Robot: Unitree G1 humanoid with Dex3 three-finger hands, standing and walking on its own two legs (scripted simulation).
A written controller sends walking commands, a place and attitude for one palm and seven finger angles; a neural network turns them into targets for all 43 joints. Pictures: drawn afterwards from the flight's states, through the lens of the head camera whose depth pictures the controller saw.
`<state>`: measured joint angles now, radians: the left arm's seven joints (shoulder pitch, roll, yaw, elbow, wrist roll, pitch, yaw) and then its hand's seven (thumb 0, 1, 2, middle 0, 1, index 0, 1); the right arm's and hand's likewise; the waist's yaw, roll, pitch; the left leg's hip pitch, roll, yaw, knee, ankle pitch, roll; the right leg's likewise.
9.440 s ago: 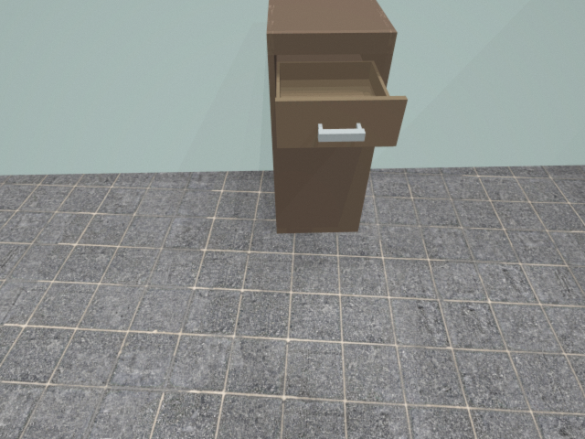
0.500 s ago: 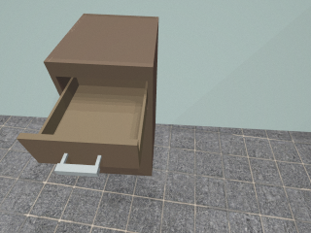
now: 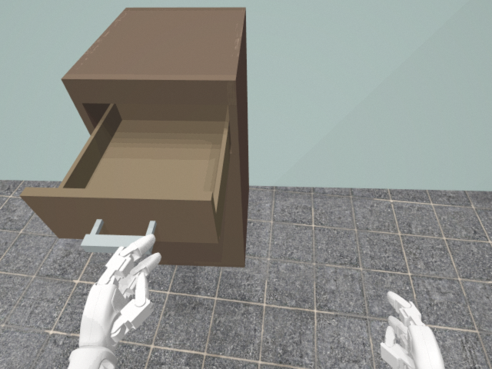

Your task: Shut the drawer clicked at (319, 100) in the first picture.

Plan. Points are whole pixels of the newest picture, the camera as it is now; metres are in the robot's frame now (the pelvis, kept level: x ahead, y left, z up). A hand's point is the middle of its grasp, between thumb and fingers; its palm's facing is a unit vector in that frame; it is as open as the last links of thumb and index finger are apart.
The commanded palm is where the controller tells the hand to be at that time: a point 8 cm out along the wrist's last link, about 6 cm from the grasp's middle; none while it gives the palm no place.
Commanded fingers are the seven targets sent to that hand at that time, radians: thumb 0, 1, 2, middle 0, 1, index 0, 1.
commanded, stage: raise the hand and make a fist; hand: left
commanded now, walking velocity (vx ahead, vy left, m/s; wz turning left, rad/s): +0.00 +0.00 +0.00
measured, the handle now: (121, 234) +0.35 +0.24 +0.01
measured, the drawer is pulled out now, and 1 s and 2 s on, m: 0.28 0.28 0.28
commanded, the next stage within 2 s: bring the fist close to the handle in 1.60 s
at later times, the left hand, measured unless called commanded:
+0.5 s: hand (123, 327) +0.18 +0.18 +0.04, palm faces -0.04 -1.00 -0.05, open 4.0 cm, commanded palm +0.14 +0.24 +0.05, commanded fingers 0.00 0.90 0.90 -1.02 -1.19 -1.02 -1.19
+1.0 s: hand (91, 325) +0.17 +0.20 +0.09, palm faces +0.00 -1.00 -0.06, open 3.1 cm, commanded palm +0.13 +0.26 +0.10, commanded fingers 0.00 0.90 0.90 -1.40 -1.60 -1.40 -1.60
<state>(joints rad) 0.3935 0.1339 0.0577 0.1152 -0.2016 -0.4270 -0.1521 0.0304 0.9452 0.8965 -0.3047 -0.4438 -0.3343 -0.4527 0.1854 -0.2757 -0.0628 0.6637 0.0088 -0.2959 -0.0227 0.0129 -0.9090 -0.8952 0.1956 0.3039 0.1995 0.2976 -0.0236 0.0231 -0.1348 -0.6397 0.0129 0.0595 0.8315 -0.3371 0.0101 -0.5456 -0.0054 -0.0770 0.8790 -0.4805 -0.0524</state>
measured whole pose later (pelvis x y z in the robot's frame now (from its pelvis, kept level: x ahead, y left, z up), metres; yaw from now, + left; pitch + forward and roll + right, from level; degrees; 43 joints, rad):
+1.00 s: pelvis -0.01 +0.03 +0.00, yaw +1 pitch +5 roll -2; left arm 0.54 0.23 0.10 -0.27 -0.24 -0.22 -0.22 0.02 0.89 0.90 -1.31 -1.51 -1.32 -1.51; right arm 0.19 -0.21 0.04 0.52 0.04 -0.25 -0.04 0.01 -0.90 -0.90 0.20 0.30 0.20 0.30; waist 0.02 0.05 -0.09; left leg -0.60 0.01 0.03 0.87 -0.35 0.05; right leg -0.46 0.00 -0.10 0.83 -0.46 -0.02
